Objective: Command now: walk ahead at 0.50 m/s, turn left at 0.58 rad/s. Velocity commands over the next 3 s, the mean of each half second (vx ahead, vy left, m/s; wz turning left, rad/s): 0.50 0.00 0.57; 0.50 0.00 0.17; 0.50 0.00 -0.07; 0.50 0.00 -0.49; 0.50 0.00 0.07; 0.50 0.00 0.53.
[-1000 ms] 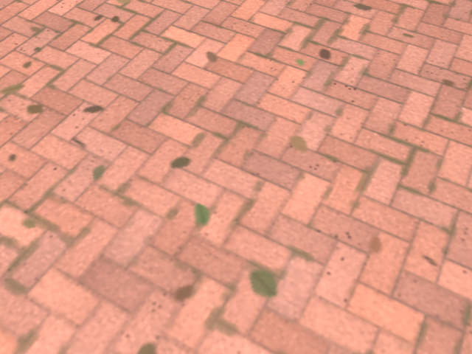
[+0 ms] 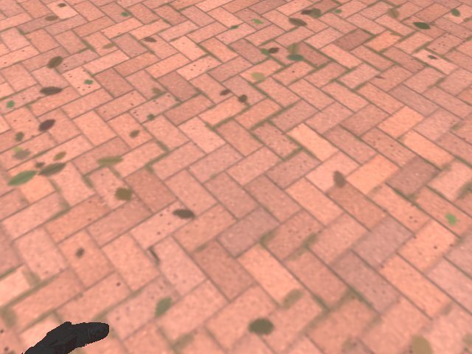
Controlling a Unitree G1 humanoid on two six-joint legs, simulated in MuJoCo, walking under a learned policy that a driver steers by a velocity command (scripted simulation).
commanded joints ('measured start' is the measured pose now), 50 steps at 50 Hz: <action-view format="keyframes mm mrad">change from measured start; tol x16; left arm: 1 309 209 80 -1 -9 4 5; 26 348 67 13 82 -5 27 13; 46 -121 76 15 -2 -23 21 -32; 50 45 130 41 35 -17 15 -34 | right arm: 1 83 -92 0 -93 21 -30 0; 20 -377 -25 2 -212 4 -9 71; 25 87 -219 -84 -103 -2 8 30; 32 -155 -71 -15 -113 -26 -50 40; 50 -20 -154 -33 65 -4 -23 1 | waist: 1 129 -256 -252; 5 107 -114 6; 20 140 -85 83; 24 -63 -72 -112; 26 8 281 -380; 30 32 29 -74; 50 93 73 -21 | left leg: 1 -638 66 44 572 -66 -28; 15 -531 197 192 103 499 -54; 20 -477 164 262 -51 436 0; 24 77 33 316 -174 405 109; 26 590 465 -537 -330 242 364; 34 -10 301 -11 -523 569 234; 45 133 309 106 -515 514 167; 50 227 307 125 -276 933 106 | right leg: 1 762 -465 769 -213 -453 -252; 7 355 -280 188 -322 -35 -163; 19 479 -305 -147 -343 219 -127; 23 512 -302 -217 -41 740 -91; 24 392 -265 -244 163 697 -62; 26 -204 -23 -92 806 -488 21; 27 -297 -72 37 859 -437 11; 41 -169 -143 -20 149 234 50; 47 -197 -107 -13 0 127 -12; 50 51 -37 -79 -40 46 -69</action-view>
